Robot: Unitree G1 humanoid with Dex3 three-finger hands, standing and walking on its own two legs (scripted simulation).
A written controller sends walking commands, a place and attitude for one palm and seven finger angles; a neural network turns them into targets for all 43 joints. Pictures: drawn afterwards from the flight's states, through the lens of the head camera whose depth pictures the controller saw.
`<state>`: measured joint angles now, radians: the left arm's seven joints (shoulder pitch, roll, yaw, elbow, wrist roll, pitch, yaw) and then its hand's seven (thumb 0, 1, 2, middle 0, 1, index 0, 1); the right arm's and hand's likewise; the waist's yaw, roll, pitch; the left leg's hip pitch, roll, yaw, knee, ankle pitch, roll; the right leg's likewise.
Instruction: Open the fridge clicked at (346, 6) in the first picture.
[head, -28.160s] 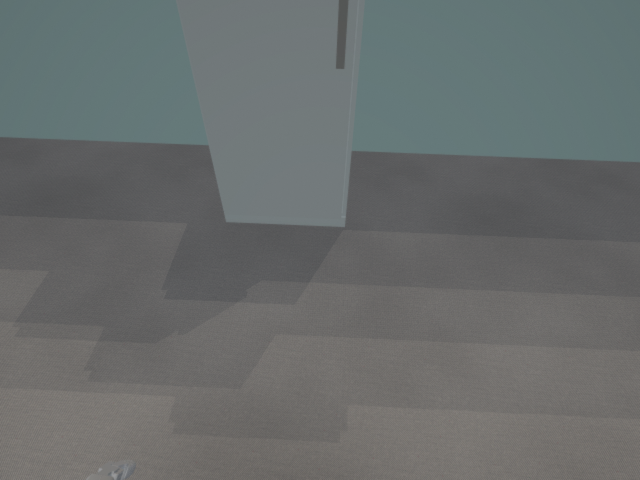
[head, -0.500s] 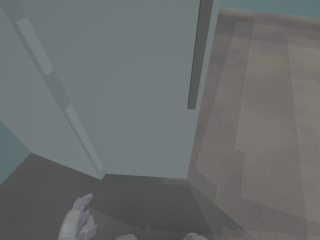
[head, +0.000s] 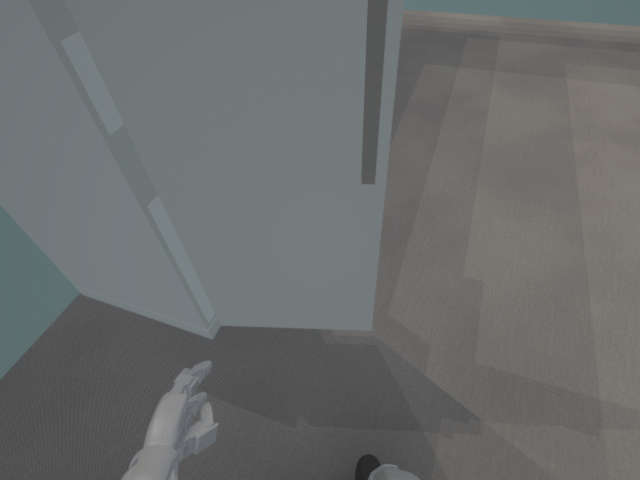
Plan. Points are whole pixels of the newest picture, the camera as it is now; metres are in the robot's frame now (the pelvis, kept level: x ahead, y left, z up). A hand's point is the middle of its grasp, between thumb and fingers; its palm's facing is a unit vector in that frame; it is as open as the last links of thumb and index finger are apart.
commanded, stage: stop stepping back and stand still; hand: right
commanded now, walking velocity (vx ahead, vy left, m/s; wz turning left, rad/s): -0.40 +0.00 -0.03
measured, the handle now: (374, 53) +0.64 -0.10 +0.23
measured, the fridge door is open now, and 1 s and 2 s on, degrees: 73 73 73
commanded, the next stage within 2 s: let the arm hang, fingers relaxed in 1.16 s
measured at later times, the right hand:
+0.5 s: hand out of the picture +0.06 -0.30 +0.18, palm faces +0.47 +0.81 -0.36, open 7.4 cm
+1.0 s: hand out of the picture +0.00 -0.35 +0.18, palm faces +0.52 +0.79 -0.34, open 7.4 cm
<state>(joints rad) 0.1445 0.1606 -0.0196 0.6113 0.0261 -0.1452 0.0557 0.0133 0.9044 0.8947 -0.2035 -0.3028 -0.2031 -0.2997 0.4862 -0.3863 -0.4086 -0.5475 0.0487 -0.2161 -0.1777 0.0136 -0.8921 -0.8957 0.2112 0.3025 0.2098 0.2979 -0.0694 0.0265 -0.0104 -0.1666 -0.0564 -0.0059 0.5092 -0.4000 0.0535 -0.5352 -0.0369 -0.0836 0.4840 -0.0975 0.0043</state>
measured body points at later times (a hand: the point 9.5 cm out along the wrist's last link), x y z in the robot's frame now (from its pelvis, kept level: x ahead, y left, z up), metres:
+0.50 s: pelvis -0.13 -0.04 +0.01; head -0.16 -0.06 +0.46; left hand +0.01 +0.22 -0.06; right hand +0.03 -0.34 +0.20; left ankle -0.09 +0.07 -0.72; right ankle -0.05 -0.13 -0.67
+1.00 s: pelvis -0.19 -0.08 +0.00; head -0.21 -0.09 +0.45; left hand -0.04 +0.16 -0.08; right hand -0.03 -0.39 +0.20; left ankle -0.16 +0.04 -0.72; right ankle -0.14 -0.19 -0.72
